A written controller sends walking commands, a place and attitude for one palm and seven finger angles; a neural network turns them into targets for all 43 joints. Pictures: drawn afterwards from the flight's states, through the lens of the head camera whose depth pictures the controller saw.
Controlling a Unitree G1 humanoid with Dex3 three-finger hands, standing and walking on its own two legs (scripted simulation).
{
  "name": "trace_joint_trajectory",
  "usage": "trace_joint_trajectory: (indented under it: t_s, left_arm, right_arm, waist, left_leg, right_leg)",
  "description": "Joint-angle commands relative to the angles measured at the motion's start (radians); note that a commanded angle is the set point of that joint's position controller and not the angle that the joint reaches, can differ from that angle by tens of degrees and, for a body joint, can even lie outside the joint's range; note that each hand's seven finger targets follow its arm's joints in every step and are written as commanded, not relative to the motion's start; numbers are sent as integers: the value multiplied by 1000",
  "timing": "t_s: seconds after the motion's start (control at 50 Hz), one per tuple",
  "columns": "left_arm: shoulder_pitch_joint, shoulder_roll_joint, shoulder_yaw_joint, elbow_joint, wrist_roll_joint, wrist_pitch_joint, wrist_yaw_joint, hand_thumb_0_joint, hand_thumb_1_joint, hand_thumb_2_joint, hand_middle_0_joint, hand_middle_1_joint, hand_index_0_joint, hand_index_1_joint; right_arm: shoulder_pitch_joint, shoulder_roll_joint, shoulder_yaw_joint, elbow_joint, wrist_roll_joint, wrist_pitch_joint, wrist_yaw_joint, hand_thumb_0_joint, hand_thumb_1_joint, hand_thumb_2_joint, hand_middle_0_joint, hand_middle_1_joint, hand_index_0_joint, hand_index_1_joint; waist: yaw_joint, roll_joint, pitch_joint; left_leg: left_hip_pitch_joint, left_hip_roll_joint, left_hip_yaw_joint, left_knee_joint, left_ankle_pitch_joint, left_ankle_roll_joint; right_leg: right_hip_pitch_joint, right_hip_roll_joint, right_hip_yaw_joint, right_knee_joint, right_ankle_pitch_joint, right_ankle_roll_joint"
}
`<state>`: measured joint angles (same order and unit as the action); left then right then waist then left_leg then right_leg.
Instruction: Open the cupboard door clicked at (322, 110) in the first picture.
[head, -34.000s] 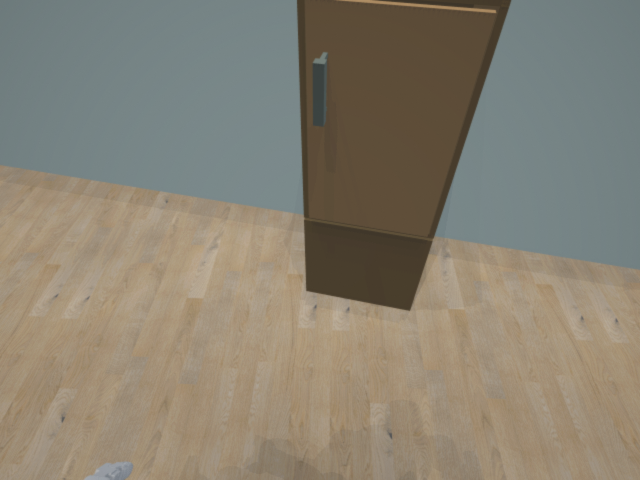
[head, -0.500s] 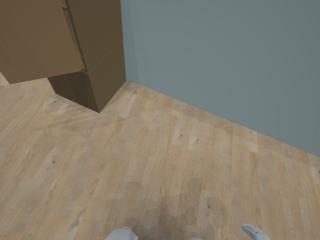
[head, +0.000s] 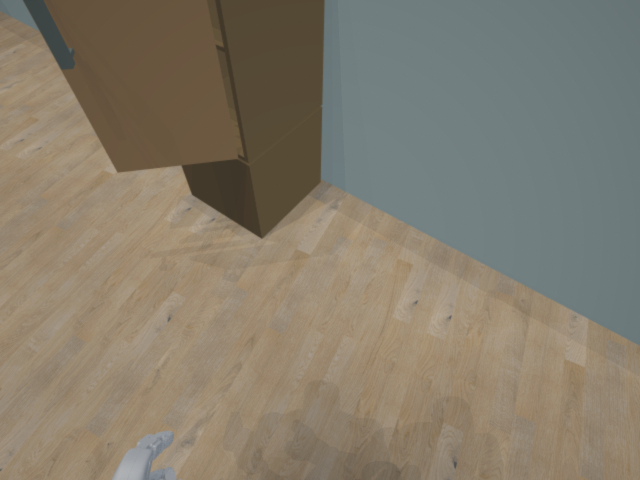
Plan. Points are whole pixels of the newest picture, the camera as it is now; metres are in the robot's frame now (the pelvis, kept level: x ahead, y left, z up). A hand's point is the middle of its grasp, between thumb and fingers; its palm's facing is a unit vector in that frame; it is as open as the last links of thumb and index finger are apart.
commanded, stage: turn to face it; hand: left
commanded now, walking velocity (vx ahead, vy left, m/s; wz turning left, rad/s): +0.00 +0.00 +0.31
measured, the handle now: (53, 28) +0.92 +0.57 +0.08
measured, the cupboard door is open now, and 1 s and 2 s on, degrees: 47 47 47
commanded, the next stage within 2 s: take the last steps up to it in 0.14 s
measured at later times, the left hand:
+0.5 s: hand out of the picture -0.05 +0.23 -0.19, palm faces +0.27 -0.94 -0.20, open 7.4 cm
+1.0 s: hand (152, 381) +0.28 +0.27 -0.16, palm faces +0.17 -0.97 -0.17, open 7.4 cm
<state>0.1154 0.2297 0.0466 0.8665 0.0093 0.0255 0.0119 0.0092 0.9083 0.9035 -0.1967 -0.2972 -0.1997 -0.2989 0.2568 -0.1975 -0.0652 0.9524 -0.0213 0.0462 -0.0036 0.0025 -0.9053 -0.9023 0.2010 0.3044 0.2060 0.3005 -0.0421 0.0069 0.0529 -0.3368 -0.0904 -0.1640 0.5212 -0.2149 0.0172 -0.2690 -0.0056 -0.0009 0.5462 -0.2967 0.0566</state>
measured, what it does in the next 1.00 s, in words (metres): walks ahead: left foot, then right foot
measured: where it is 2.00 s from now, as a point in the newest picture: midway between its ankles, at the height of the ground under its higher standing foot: (252, 393)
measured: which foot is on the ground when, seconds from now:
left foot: down 0.00-0.00, up 0.02-0.40, down 0.42-1.00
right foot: down 0.00-0.44, up 0.46-0.98, down 1.00-1.00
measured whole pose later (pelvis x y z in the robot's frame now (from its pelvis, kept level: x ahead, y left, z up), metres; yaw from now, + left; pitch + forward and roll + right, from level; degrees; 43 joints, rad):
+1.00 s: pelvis +0.17 +0.08 -0.01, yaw +14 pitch +0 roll +1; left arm 0.06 0.16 0.03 0.95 0.02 -0.02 -0.03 0.01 0.91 0.90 -0.20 -0.30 -0.20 -0.30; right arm 0.54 -0.12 0.00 1.17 -0.02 -0.05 -0.03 0.00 -0.91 -0.90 0.20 0.30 0.20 0.30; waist -0.07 0.00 0.07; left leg 0.08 -0.09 0.02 0.38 -0.44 0.08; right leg -0.40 -0.03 -0.11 0.62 -0.21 -0.05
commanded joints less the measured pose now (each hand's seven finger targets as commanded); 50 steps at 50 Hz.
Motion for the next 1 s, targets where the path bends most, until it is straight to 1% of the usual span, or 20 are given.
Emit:
trace_joint_trajectory:
  t_s: [0.0, 0.02, 0.06, 0.1, 0.22, 0.28, 0.32, 0.36, 0.38, 0.4, 0.42, 0.44, 0.5, 0.58, 0.78, 0.88, 0.92, 0.94, 0.96, 0.98]
  left_arm:
    - [137, 222, 53, -35, 16, -35, 27, 0, 900, 900, -200, -300, -200, -300]
    - [102, 193, 41, -48, 13, -31, 26, 0, 900, 900, -200, -300, -200, -300]
    - [53, 127, 26, -38, 5, -44, 24, 0, 900, 900, -200, -300, -200, -300]
    - [81, 104, 23, -28, 2, -49, 24, 0, 900, 900, -200, -300, -200, -300]
    - [211, 140, 32, 35, 16, -49, 23, 0, 900, 900, -200, -300, -200, -300]
    - [245, 159, 43, 64, 21, -52, 15, 0, 900, 900, -200, -300, -200, -300]
    - [244, 172, 50, 74, 22, -55, 7, 0, 900, 900, -200, -300, -200, -300]
    - [215, 177, 54, 82, 17, -56, 0, 0, 900, 900, -200, -300, -200, -300]
    - [191, 165, 54, 79, 13, -54, -6, 0, 900, 900, -200, -300, -200, -300]
    - [177, 120, 45, 59, 4, -48, -13, 0, 900, 900, -200, -300, -200, -300]
    - [126, 60, 27, 15, 3, -48, -20, 0, 900, 900, -200, -300, -200, -300]
    - [46, 72, 24, -5, 13, -43, -15, 0, 900, 900, -200, -300, -200, -300]
    - [56, 66, 28, 43, 21, -37, -27, 0, 900, 900, -200, -300, -200, -300]
    - [130, 54, 23, 83, 19, -36, -33, 0, 900, 900, -200, -300, -200, -300]
    - [-68, 15, 3, 26, 13, -45, -31, 0, 900, 900, -200, -300, -200, -300]
    - [-136, 2, -3, -3, 10, -55, -32, 0, 900, 900, -200, -300, -200, -300]
    - [-38, 14, 3, 20, 8, -62, -29, 0, 900, 900, -200, -300, -200, -300]
    - [71, 28, 11, 52, 9, -70, -25, 0, 900, 900, -200, -300, -200, -300]
    - [220, 62, 28, 95, 10, -79, -19, 0, 900, 900, -200, -300, -200, -300]
    - [381, 153, 55, 135, 17, -87, -4, 0, 900, 900, -200, -300, -200, -300]
  right_arm:
    - [-42, -127, -40, -99, 9, -23, 1, 0, -900, -900, 200, 300, 200, 300]
    - [-38, -119, -37, -92, 1, -16, 10, 0, -900, -900, 200, 300, 200, 300]
    - [-26, -113, -38, -45, 2, 2, 12, 0, -900, -900, 200, 300, 200, 300]
    - [-46, -102, -30, -43, 5, 3, 14, 0, -900, -900, 200, 300, 200, 300]
    - [-155, -61, -5, -42, 13, -2, 12, 0, -900, -900, 200, 300, 200, 300]
    - [-182, -59, 2, -51, 13, -15, 20, 0, -900, -900, 200, 300, 200, 300]
    - [-180, -69, 4, -54, 11, -25, 24, 0, -900, -900, 200, 300, 200, 300]
    - [-126, -77, 7, -35, 8, -42, 23, 0, -900, -900, 200, 300, 200, 300]
    - [-66, -100, 1, -20, 5, -51, 21, 0, -900, -900, 200, 300, 200, 300]
    - [30, -181, -17, 0, -2, -60, 10, 0, -900, -900, 200, 300, 200, 300]
    - [140, -270, -40, 19, -12, -59, 2, 0, -900, -900, 200, 300, 200, 300]
    - [171, -266, -37, 36, -7, -50, -8, 0, -900, -900, 200, 300, 200, 300]
    - [46, -160, -2, -6, -2, -73, -18, 0, -900, -900, 200, 300, 200, 300]
    - [74, -129, 14, 19, 8, -106, -19, 0, -900, -900, 200, 300, 200, 300]
    - [270, -77, 30, 124, 1, -116, -28, 0, -900, -900, 200, 300, 200, 300]
    - [322, -77, 35, 174, -8, -115, -32, 0, -900, -900, 200, 300, 200, 300]
    - [313, -84, 36, 187, -3, -116, -35, 0, -900, -900, 200, 300, 200, 300]
    - [303, -92, 32, 187, 4, -116, -36, 0, -900, -900, 200, 300, 200, 300]
    - [274, -96, 27, 175, 15, -120, -34, 0, -900, -900, 200, 300, 200, 300]
    - [274, -72, 24, 147, 27, -125, -26, 0, -900, -900, 200, 300, 200, 300]
  waist:
    - [77, -238, -117]
    - [54, -149, -69]
    - [12, -192, -42]
    - [22, -201, -35]
    - [77, -175, -39]
    - [99, -216, -38]
    - [93, -218, -35]
    - [56, -193, -50]
    - [18, -120, -63]
    - [-32, 80, -115]
    - [-72, 319, -128]
    - [-84, 215, -88]
    - [-3, 114, 27]
    - [42, 85, -3]
    - [-2, 78, 64]
    - [-12, 65, 73]
    - [41, 57, 38]
    - [88, 29, -14]
    - [153, 18, -88]
    - [202, -131, -204]
  left_leg:
    - [-239, 19, 80, 450, -392, -45]
    - [-232, 40, 72, 569, -337, -43]
    - [-261, 77, 94, 665, -237, -72]
    - [-255, 93, 122, 652, -199, -80]
    - [-154, 89, 196, 365, -250, -77]
    - [-111, 84, 227, 253, -245, -66]
    - [-68, 80, 242, 167, -226, -54]
    - [96, 61, 273, -1, -134, -38]
    - [245, 60, 264, -102, -82, -19]
    - [420, 213, 56, -163, -105, 60]
    - [518, 445, -264, -236, -11, 189]
    - [457, 481, -252, -250, 13, 256]
    - [259, 368, -145, -319, -64, 195]
    - [303, 292, -3, -326, 219, 169]
    - [395, 300, 22, -325, 446, 162]
    - [383, 308, 40, -264, 570, 159]
    - [356, 285, 78, -152, 780, 132]
    - [320, 254, 96, -26, 845, 98]
    - [174, 222, 116, 142, 766, 66]
    - [-80, 105, 184, 423, 367, 26]
  right_leg:
    - [210, -486, 383, -275, 261, -222]
    - [133, -423, 295, -262, 259, -232]
    - [161, -302, 159, -214, 487, -183]
    - [188, -278, 69, -191, 637, -167]
    - [243, -300, 44, -152, 733, -185]
    - [247, -335, 76, -182, 550, -185]
    - [228, -349, 79, -189, 411, -184]
    - [141, -322, 32, -135, 293, -148]
    - [35, -288, -16, -37, 231, -109]
    - [-140, -191, -111, 181, 85, -57]
    - [-370, -68, -178, 456, -325, -10]
    - [-434, -90, -74, 591, -353, -33]
    - [-412, -135, -10, 665, -124, -42]
    - [-382, -118, -36, 609, 16, -27]
    - [-425, -97, -71, 338, 98, -36]
    - [-289, -54, -95, 186, 43, -80]
    - [-113, -3, -122, 96, 42, -104]
    - [45, 17, -130, 24, 87, -116]
    - [302, -28, -68, -15, 170, -143]
    - [573, -280, 264, -54, 247, -249]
